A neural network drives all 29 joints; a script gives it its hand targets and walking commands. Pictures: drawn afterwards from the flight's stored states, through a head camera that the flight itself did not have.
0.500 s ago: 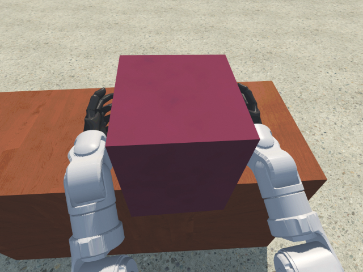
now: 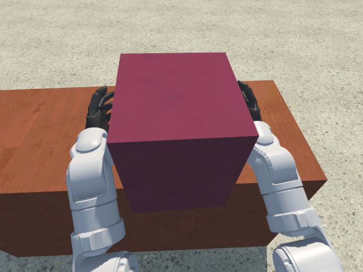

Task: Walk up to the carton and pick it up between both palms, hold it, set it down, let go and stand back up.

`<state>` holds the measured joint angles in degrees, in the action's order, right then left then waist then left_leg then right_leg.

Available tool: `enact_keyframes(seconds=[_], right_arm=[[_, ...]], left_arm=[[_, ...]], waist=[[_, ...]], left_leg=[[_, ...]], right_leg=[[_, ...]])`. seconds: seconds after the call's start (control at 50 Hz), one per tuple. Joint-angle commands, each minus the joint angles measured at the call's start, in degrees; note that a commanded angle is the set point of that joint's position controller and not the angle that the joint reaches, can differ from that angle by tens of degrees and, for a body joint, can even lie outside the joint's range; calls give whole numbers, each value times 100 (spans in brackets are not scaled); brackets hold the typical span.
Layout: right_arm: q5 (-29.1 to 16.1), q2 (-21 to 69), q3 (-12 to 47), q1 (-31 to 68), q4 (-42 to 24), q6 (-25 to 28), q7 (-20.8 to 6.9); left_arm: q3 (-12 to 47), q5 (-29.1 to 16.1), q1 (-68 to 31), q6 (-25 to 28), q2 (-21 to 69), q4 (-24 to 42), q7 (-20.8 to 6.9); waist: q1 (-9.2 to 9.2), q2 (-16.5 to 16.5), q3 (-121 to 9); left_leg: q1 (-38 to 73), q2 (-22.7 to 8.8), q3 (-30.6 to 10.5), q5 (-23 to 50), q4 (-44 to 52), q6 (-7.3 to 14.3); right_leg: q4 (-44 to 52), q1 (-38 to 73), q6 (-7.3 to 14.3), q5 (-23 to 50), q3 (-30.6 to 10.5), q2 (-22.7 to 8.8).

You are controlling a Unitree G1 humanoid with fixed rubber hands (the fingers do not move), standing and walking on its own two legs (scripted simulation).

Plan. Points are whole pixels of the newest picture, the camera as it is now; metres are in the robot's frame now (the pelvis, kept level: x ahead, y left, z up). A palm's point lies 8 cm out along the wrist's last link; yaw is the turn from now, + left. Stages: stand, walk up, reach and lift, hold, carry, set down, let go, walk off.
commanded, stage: hold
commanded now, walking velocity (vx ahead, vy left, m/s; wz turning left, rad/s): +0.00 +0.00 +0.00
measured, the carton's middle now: (176, 136) +0.35 +0.01 +0.14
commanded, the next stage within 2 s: none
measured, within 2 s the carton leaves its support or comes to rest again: neither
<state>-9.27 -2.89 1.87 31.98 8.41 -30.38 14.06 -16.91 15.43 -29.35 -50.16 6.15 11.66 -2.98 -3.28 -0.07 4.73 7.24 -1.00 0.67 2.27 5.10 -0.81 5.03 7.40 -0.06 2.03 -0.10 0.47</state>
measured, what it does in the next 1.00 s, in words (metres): stands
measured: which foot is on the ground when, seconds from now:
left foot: down 0.00-1.00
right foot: down 0.00-1.00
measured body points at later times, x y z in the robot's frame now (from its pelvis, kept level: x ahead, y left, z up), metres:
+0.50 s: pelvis +0.00 +0.00 +0.00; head +0.00 +0.00 +0.45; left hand +0.36 +0.15 +0.18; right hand +0.37 -0.14 +0.16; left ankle +0.00 +0.13 -0.76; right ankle +0.00 -0.11 -0.76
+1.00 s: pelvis +0.00 +0.00 +0.00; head +0.00 +0.00 +0.45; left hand +0.36 +0.15 +0.18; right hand +0.37 -0.14 +0.17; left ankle +0.00 +0.13 -0.76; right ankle +0.00 -0.11 -0.76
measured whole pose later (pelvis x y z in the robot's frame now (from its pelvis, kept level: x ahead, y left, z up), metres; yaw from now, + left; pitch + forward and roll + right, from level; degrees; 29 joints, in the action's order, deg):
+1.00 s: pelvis +0.00 +0.00 +0.00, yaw +0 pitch -5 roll +0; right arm -9.7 -3.2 2.1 31.1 6.4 -30.7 14.4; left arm -16.2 15.4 -28.7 -50.9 6.3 13.7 -2.9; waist -3.7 -0.3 5.2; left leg 7.8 -0.8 0.6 2.2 5.1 -0.6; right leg 5.0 8.0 -0.3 2.0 -0.1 0.2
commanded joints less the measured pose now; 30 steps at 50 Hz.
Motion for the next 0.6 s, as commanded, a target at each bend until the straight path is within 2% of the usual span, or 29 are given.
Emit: enact_keyframes(seconds=[0.0,0.08,0.14,0.2,0.22,0.28,0.3,0.44,0.46,0.54,0.58], right_arm=[[-634,2247,1998,3172,-1606,335,-429],[-554,2090,1873,3084,-1582,273,-382],[-529,2094,1802,3078,-1496,253,-390],[-536,2107,1784,3168,-1546,276,-416],[-548,2116,1810,3203,-1584,272,-429],[-548,2094,1857,3303,-1730,300,-452],[-561,2123,1882,3335,-1769,299,-471],[-490,1979,1687,3164,-1282,265,-513],[-497,1992,1673,3180,-1267,273,-508],[-580,2165,1820,3429,-1672,358,-488],[-605,2200,1949,3397,-1773,361,-463]], left_arm=[[2497,-932,-2731,166,2019,783,-679],[2454,-905,-2679,91,1925,688,-743],[2413,-890,-2717,75,1910,634,-761],[2445,-902,-2765,91,1949,683,-752],[2414,-901,-2760,103,1939,659,-738],[2468,-910,-2776,118,2016,740,-708],[2443,-932,-2786,128,1979,710,-697],[2109,-737,-2702,60,1837,449,-697],[2134,-746,-2754,61,1871,471,-702],[2415,-919,-2850,114,2053,731,-682],[2554,-968,-2824,143,2062,895,-656]], waist=[[-50,-96,-2789],[-108,-81,-2506],[-61,-48,-2312],[-94,-107,-2424],[-49,-50,-2477],[-62,-9,-2684],[-1,33,-2726],[81,-11,-2252],[38,-44,-2241],[-4,-167,-2788],[-50,-46,-2954]], left_leg=[[506,227,97,1600,-195,6],[413,187,67,1409,-181,9],[350,176,95,1145,-134,38],[427,164,95,1221,-153,20],[447,171,96,1191,-146,32],[528,158,75,1361,-178,12],[530,135,82,1332,-160,37],[331,147,142,964,-93,67],[353,147,138,967,-94,65],[589,173,112,1446,-214,32],[670,170,86,1635,-224,17]], right_leg=[[-550,1219,-430,1748,9,157],[-469,1190,-435,1482,37,156],[-445,1034,-428,1198,32,158],[-435,1034,-406,1160,50,163],[-440,1023,-415,1137,63,175],[-472,1032,-406,1258,88,188],[-475,1038,-413,1222,70,180],[-399,996,-416,877,25,171],[-400,958,-412,862,7,161],[-464,1034,-400,1313,15,152],[-504,1106,-407,1535,28,169]])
